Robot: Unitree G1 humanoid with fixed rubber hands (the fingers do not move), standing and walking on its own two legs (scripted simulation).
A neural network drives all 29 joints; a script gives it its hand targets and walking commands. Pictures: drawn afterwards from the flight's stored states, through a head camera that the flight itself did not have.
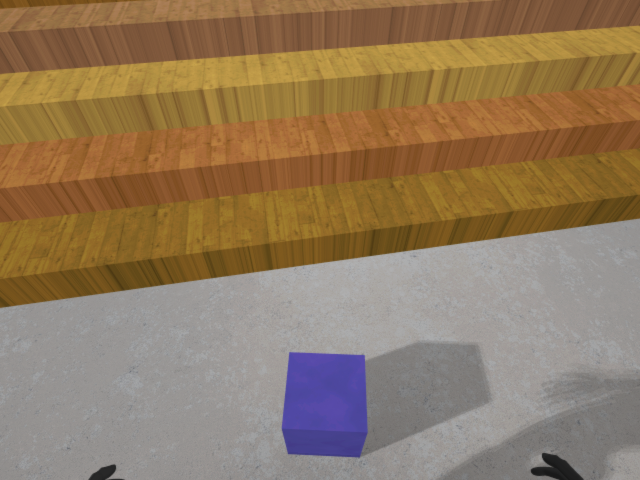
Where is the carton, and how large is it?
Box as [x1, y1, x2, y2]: [282, 352, 367, 457]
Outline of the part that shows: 289,352 282,420 282,431 288,453 359,457 367,432 364,355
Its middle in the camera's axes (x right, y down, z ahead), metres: +0.02 +0.46 +1.10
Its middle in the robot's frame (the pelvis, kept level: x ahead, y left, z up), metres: +0.43 -0.01 -0.66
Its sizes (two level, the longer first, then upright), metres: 0.210 0.200 0.250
